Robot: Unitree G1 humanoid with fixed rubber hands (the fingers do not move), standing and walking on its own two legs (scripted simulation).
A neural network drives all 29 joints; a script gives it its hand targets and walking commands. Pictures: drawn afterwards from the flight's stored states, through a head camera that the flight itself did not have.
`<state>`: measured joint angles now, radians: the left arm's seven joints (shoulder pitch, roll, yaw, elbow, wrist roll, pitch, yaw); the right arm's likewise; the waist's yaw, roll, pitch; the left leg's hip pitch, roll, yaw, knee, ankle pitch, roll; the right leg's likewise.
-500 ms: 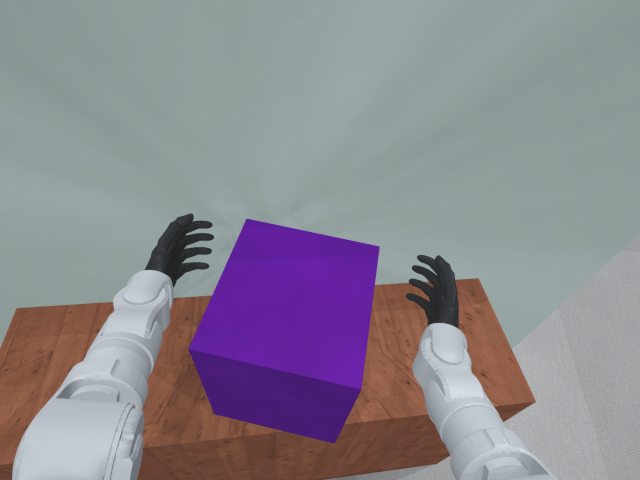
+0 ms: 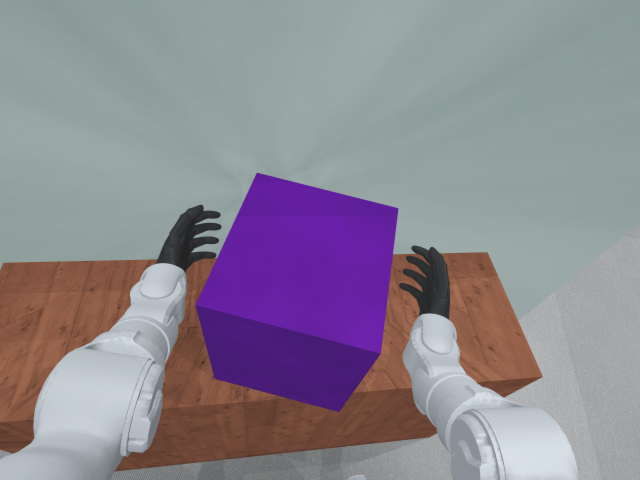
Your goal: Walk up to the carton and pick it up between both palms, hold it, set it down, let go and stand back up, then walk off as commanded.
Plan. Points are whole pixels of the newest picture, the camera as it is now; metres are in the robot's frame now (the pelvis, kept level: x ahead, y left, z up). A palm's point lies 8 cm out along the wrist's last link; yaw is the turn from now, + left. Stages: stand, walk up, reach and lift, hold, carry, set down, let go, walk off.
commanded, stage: reach and lift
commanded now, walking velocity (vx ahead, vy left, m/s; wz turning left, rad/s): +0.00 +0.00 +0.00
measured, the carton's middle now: (300, 299) +0.39 -0.03 -0.05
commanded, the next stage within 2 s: none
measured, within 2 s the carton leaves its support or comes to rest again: neither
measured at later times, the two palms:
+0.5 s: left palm (198, 251) +0.44 +0.11 +0.01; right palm (413, 303) +0.35 -0.17 +0.00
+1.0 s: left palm (199, 255) +0.44 +0.11 +0.01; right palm (412, 305) +0.34 -0.17 +0.00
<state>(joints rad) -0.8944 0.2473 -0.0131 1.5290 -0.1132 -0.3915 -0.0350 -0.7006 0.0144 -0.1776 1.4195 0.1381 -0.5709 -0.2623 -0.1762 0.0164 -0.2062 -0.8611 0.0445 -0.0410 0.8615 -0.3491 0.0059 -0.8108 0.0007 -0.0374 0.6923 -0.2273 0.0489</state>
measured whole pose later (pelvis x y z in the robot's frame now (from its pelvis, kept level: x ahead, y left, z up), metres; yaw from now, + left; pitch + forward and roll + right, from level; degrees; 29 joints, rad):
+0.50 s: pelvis +0.00 -0.01 +0.00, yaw +0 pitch +21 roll -5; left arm -0.92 0.20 0.12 1.45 0.06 -0.35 -0.04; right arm -0.72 0.11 -0.35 1.38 -0.05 -0.60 -0.32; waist -0.16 0.01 -0.21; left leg -0.89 0.05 -0.06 0.86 -0.35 0.00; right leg -0.84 0.01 -0.04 0.69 -0.22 0.04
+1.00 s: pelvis +0.02 +0.00 +0.02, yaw -1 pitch +18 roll -4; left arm -0.81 0.12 0.33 1.38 0.31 -0.42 -0.05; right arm -0.62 0.11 -0.55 1.36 -0.31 -0.72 -0.30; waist -0.12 0.02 -0.12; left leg -0.69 0.04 -0.03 0.69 -0.32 0.01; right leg -0.64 0.00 -0.02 0.51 -0.18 0.05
